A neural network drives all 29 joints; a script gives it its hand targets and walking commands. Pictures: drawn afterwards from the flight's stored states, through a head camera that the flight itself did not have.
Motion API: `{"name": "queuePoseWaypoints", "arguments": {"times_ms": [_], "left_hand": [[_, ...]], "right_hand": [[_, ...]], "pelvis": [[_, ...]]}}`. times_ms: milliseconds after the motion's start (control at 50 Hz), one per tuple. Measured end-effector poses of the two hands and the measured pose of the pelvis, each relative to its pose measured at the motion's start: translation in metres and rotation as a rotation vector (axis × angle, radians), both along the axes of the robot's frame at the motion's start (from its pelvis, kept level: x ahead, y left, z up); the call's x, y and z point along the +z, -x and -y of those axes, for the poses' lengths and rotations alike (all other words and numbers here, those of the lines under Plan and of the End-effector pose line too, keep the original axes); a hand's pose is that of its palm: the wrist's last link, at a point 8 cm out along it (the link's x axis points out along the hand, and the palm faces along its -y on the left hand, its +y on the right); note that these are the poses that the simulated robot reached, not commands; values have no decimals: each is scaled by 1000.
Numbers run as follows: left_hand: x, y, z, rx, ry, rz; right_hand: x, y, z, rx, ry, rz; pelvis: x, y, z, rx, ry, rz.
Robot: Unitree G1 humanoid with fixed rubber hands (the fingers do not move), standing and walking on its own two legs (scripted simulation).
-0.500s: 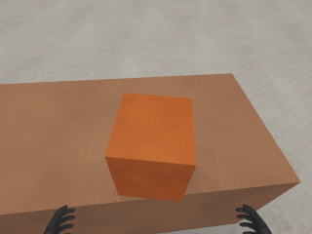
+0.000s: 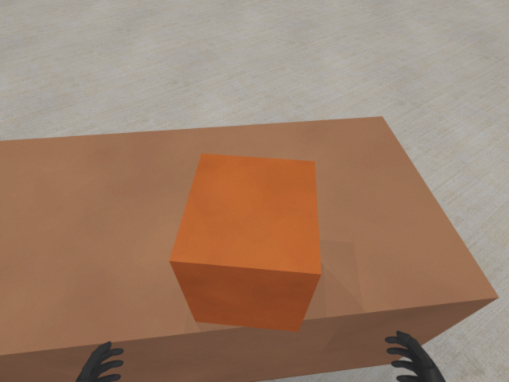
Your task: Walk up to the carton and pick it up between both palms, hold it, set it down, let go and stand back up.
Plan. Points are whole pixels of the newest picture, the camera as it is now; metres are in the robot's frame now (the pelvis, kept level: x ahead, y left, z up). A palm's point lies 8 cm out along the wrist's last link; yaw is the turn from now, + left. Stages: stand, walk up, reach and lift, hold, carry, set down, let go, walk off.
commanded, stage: stand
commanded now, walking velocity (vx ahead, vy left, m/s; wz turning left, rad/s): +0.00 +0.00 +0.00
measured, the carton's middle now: (251, 246) +0.35 -0.01 -0.02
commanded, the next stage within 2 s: none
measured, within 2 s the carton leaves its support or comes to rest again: neither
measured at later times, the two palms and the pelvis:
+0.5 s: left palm out of the picture +0.13 +0.26 -0.10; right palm out of the picture +0.09 -0.28 -0.09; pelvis -0.01 +0.00 +0.00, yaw +0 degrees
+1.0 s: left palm out of the picture +0.12 +0.26 -0.10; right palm out of the picture +0.08 -0.28 -0.10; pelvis -0.02 +0.00 +0.00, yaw +0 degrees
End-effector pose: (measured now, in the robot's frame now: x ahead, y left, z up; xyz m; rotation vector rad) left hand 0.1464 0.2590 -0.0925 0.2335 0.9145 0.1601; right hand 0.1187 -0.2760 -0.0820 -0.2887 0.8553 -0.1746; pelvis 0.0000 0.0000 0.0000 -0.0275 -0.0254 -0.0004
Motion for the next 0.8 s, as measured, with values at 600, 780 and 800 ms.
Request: {"name": "queuePoseWaypoints", "arguments": {"times_ms": [600, 780, 800], "left_hand": [[-7, 20, -2, 19, 2, -52], [-10, 26, -2, 24, 4, -68], [-10, 26, -2, 24, 4, -69]], "right_hand": [[-12, 30, 5, -30, 2, -70], [-14, 38, 6, -38, 2, -91], [-15, 39, 6, -39, 2, -93]], "pelvis": [[0, 12, 0, 0, 0, 16], [0, 14, 0, 0, 0, 20], [0, 15, 0, 0, 0, 20]]}}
